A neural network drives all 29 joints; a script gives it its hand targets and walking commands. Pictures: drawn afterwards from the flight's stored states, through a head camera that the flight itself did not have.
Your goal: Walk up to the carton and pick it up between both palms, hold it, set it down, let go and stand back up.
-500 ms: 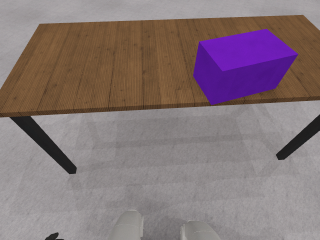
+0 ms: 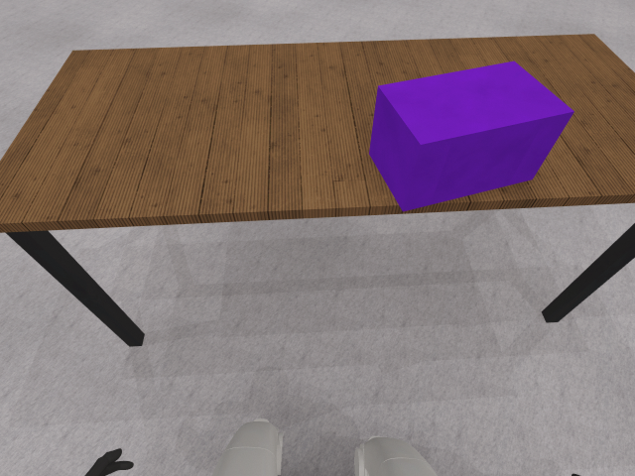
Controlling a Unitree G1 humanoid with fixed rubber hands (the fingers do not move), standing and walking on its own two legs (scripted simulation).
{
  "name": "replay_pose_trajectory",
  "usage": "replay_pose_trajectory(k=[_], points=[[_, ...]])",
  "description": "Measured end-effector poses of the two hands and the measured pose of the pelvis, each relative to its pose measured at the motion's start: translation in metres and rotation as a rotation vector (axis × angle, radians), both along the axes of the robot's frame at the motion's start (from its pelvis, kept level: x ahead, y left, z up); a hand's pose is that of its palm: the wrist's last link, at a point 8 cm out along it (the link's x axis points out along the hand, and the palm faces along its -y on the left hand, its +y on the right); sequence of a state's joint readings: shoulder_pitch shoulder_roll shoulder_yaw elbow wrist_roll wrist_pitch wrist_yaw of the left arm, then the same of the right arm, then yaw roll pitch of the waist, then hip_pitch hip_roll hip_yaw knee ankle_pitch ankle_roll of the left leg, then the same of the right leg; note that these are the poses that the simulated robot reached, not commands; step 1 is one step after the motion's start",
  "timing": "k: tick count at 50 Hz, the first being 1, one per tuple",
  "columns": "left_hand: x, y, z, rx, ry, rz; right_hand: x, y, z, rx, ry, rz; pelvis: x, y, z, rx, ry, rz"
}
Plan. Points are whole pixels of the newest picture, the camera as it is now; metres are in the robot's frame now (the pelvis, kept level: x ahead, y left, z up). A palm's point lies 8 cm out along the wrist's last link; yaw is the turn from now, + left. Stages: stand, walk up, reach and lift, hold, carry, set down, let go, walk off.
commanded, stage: walk up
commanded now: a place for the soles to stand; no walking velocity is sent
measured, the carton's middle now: (459, 135) +0.65 -0.22 +0.02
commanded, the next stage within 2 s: none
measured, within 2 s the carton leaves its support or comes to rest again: neither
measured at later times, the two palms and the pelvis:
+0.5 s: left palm out of the picture +0.05 +0.30 -0.10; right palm out of the picture +0.05 -0.35 -0.10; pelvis -0.01 -0.02 +0.00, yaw +1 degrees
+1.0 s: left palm out of the picture +0.06 +0.27 -0.10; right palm out of the picture +0.09 -0.37 -0.10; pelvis +0.00 -0.04 +0.00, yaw +2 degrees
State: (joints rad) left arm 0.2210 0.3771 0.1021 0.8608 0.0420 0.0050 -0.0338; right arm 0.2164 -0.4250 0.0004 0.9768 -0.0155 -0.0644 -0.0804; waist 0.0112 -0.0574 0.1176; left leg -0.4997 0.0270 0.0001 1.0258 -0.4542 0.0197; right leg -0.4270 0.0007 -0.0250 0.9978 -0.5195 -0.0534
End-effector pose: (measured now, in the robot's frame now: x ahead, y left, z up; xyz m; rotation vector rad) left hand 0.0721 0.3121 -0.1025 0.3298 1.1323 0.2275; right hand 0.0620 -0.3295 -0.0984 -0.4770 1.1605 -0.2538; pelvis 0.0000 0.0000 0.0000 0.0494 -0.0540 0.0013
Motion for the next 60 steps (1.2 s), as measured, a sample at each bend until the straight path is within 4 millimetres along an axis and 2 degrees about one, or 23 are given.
replay_pose_trajectory(k=[4, 9, 14, 19, 22, 26, 31, 35, 40, 46, 50, 54, 57, 60], points=[[-0.012, -0.003, 0.003, 0.001, 0.023, 0.023, 0.005, -0.003, -0.002, 0.002, 0.007, 0.019, 0.000, 0.000, 0.001, -0.007, 0.007, 0.011], [-0.023, 0.007, 0.000, -0.002, 0.036, 0.048, 0.008, 0.007, -0.004, 0.002, 0.007, 0.036, -0.002, 0.008, -0.001, -0.031, 0.006, 0.028], [-0.018, 0.013, -0.002, -0.016, 0.028, 0.058, -0.003, 0.016, -0.001, 0.005, 0.008, 0.027, -0.005, 0.014, 0.000, -0.041, -0.002, 0.026], [-0.005, 0.011, 0.000, 0.007, -0.005, 0.020, -0.014, 0.004, 0.001, -0.005, 0.016, 0.010, -0.008, 0.002, -0.001, -0.033, -0.005, 0.013], [-0.007, 0.003, -0.002, 0.021, -0.012, 0.005, -0.015, -0.010, 0.000, -0.007, 0.020, 0.005, -0.008, -0.012, -0.004, -0.020, -0.010, 0.014], [-0.020, -0.010, 0.000, 0.008, 0.025, 0.020, -0.006, -0.019, 0.004, -0.012, 0.024, 0.011, -0.006, -0.018, 0.001, -0.014, 0.000, 0.016], [-0.024, -0.011, -0.003, -0.003, 0.049, 0.047, 0.005, -0.021, 0.004, -0.024, 0.035, 0.038, 0.000, -0.015, 0.001, -0.029, 0.012, 0.035], [-0.017, -0.012, -0.003, -0.013, 0.047, 0.066, 0.009, -0.017, 0.006, -0.018, 0.019, 0.046, 0.004, -0.015, 0.002, -0.032, 0.009, 0.038], [-0.001, -0.022, -0.002, 0.006, 0.007, 0.037, 0.012, -0.030, 0.003, -0.011, 0.003, 0.040, 0.004, -0.032, -0.001, -0.016, 0.010, 0.031], [-0.005, -0.041, 0.003, 0.005, -0.001, 0.031, 0.021, -0.044, 0.005, -0.004, -0.004, 0.045, 0.005, -0.046, 0.003, -0.005, 0.010, 0.033], [-0.012, -0.041, 0.004, 0.003, 0.018, 0.049, 0.028, -0.044, 0.003, -0.005, -0.005, 0.063, 0.005, -0.043, 0.003, -0.015, 0.013, 0.043], [-0.016, -0.035, 0.000, -0.008, 0.032, 0.070, 0.029, -0.034, 0.002, -0.005, -0.003, 0.070, 0.004, -0.036, 0.002, -0.030, 0.012, 0.050], [-0.011, -0.033, 0.001, -0.010, 0.030, 0.070, 0.023, -0.032, 0.003, -0.002, -0.001, 0.063, 0.003, -0.035, 0.003, -0.036, 0.009, 0.046], [-0.002, -0.034, 0.002, 0.002, 0.014, 0.048, 0.017, -0.038, 0.005, -0.006, -0.003, 0.047, 0.001, -0.042, 0.003, -0.037, 0.009, 0.035]])
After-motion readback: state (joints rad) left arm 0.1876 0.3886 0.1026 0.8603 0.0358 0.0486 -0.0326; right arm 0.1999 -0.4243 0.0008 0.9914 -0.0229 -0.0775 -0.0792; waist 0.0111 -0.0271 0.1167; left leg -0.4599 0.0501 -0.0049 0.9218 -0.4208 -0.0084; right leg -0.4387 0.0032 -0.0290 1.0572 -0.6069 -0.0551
